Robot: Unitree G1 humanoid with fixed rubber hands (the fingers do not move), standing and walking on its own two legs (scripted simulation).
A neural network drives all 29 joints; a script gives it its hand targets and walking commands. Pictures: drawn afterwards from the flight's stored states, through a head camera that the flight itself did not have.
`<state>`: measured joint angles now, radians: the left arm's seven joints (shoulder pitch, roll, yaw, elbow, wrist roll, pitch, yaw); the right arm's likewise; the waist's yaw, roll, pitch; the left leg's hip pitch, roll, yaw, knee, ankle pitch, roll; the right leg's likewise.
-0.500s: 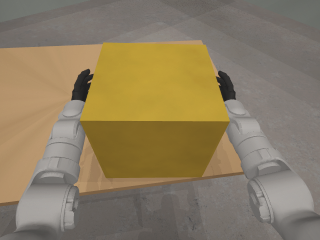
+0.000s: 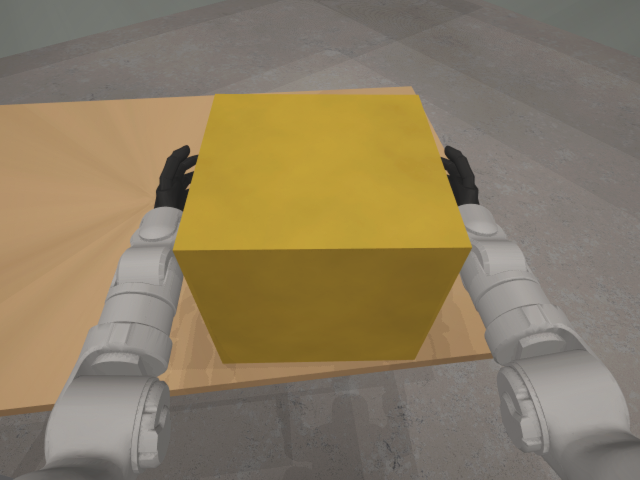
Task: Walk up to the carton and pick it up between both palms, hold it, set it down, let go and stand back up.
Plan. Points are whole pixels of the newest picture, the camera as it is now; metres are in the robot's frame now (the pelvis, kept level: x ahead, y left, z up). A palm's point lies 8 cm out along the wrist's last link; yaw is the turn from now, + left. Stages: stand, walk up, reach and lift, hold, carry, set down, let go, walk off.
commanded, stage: reach and lift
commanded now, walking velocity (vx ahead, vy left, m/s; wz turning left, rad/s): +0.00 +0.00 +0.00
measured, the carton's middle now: (318, 231) +0.43 +0.06 +0.07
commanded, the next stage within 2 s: none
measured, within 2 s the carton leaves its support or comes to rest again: leaves its support in 1.10 s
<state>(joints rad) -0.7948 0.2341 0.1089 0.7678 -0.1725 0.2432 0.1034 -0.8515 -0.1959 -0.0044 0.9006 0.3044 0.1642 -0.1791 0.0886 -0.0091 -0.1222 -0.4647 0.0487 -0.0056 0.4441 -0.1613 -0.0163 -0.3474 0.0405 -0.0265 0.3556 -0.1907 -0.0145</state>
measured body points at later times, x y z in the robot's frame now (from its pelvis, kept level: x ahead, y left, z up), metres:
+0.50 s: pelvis +0.01 +0.00 +0.01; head +0.02 +0.02 +0.46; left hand +0.41 +0.24 +0.13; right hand +0.45 -0.12 +0.13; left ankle +0.03 +0.12 -0.74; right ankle -0.02 -0.11 -0.74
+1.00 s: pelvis +0.01 +0.01 +0.01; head +0.02 +0.04 +0.46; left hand +0.41 +0.24 +0.12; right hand +0.44 -0.13 +0.13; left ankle +0.03 +0.12 -0.74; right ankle -0.02 -0.11 -0.74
